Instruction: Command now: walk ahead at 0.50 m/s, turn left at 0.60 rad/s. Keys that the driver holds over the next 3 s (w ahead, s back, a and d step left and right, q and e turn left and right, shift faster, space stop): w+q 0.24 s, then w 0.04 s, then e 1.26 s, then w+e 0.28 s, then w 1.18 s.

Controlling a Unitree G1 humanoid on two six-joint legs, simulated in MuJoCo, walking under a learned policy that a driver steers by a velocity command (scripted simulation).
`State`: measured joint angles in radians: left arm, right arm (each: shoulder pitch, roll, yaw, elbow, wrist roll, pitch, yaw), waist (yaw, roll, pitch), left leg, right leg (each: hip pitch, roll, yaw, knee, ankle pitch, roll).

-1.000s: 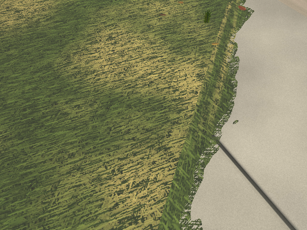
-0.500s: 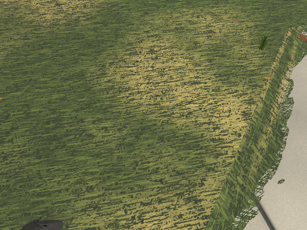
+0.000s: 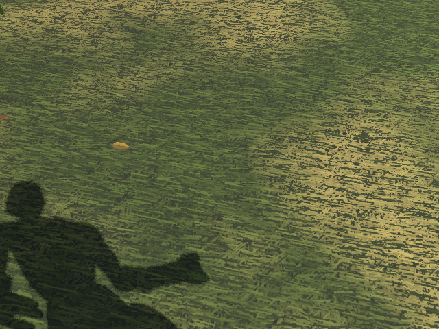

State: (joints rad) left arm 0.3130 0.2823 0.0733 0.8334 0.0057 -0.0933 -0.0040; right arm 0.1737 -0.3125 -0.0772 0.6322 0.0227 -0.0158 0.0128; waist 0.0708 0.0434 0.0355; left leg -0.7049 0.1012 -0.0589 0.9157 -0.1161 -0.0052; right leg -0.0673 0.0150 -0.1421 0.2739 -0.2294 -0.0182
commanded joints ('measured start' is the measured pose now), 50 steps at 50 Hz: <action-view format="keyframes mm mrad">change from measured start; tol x32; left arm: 1 -68 168 36 -67 -8 -10 7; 50 -155 191 52 -277 -11 127 32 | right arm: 1 -84 -14 6 -82 0 -20 20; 10 285 -214 -94 -32 4 6 12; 50 -10 -60 -4 36 -19 7 -38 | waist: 1 -3 -100 12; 12 -194 126 -419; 50 -54 -204 -171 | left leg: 1 31 2 35 -149 133 9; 9 496 -167 175 -362 -22 155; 12 1123 232 -772 -606 -314 417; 21 482 69 -27 -666 640 255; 33 667 71 100 -280 643 123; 34 539 -20 149 -37 417 52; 35 189 -218 127 315 -472 -30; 37 63 -166 -76 469 -497 -27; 50 315 -143 -28 -214 -216 -58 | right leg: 1 -1 -255 72 -118 287 -142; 9 66 -257 -76 380 864 -54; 11 -625 -10 27 1027 -360 45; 12 -730 -13 233 1124 -367 33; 25 -411 -98 152 434 348 58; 32 -440 -31 108 293 109 -15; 35 177 -362 658 215 1009 -332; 40 -140 -230 543 49 246 -237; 50 -227 -146 581 50 9 -179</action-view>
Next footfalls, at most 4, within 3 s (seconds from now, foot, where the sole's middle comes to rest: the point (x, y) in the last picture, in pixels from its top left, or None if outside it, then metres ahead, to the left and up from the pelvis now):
0.20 left None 0.27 0.15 -0.78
0.66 right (247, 314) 0.51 -0.01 -0.78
1.08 left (169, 314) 0.50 0.23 -0.78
1.50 right None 0.39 -0.02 -0.78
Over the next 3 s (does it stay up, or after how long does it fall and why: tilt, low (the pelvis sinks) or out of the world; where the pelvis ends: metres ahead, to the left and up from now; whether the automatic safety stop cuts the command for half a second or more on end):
stays up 0.90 -0.29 -0.02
